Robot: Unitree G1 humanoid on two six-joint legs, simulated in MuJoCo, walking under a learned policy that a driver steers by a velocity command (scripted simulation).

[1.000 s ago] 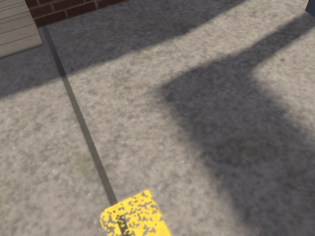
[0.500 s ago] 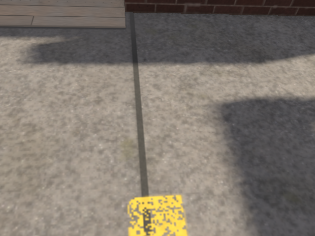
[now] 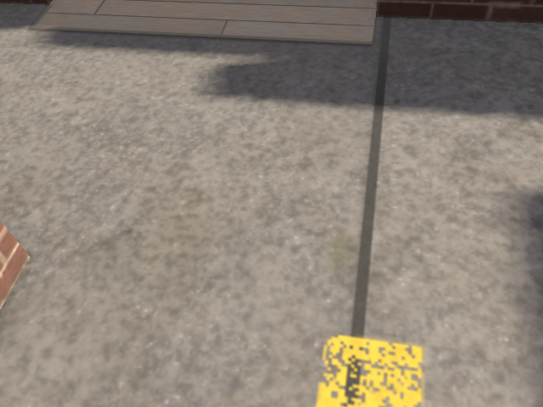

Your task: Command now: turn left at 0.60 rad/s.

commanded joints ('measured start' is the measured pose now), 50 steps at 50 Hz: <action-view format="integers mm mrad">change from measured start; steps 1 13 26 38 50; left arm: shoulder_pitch -8 124 65 -92 134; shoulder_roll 138 202 114 83 73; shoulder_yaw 40 79 48 27 26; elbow -63 33 53 -6 181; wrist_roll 2 13 22 10 -9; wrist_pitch -19 -58 -48 -60 -135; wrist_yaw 5 -40 -95 -73 -54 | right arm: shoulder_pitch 17 -131 132 201 175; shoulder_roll -82 -19 -60 -82 37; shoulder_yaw -19 30 42 46 64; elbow -48 -98 48 176 164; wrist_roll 8 -5 14 -1 -14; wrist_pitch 1 -34 -132 -146 -102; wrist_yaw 13 52 -16 -42 -14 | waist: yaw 17 65 13 39 -29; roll -196 -205 24 27 -108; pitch -66 -6 2 7 -65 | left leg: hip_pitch -87 149 503 558 34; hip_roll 34 93 291 318 146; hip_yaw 47 180 -69 34 90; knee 72 -468 -924 -800 55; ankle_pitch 11 -9 511 1104 128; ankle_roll -34 73 222 183 64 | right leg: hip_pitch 127 37 -512 -246 14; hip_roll -235 -296 -110 11 -236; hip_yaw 139 80 -17 -87 109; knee -121 -250 595 163 -197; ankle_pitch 407 -174 41 93 825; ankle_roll -151 -135 39 -58 -196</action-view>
